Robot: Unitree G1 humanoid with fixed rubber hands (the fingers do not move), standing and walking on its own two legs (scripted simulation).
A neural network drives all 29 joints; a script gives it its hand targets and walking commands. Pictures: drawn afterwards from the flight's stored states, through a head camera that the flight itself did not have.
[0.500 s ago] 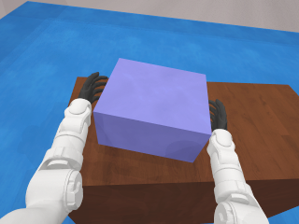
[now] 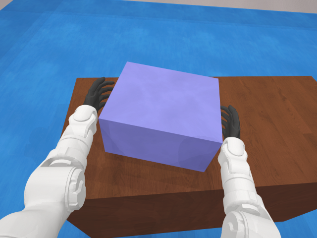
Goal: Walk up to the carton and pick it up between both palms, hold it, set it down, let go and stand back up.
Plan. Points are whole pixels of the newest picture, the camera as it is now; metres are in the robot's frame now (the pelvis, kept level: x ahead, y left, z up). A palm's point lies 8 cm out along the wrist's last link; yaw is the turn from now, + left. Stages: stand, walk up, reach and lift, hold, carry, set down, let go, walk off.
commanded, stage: set down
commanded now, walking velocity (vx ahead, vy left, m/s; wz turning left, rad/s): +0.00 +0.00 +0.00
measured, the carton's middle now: (163, 114) +0.43 -0.08 +0.04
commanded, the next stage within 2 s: none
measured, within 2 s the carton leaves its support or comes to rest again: rests again in 1.34 s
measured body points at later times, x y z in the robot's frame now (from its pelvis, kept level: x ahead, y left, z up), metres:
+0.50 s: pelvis +0.00 +0.01 +0.00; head +0.04 +0.02 +0.44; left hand +0.47 +0.11 +0.07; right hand +0.34 -0.25 +0.04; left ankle -0.04 +0.10 -0.75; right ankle -0.01 -0.14 -0.75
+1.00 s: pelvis -0.01 +0.00 -0.01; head +0.06 +0.01 +0.44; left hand +0.47 +0.11 +0.05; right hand +0.34 -0.25 +0.02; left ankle -0.04 +0.10 -0.75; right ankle +0.00 -0.14 -0.75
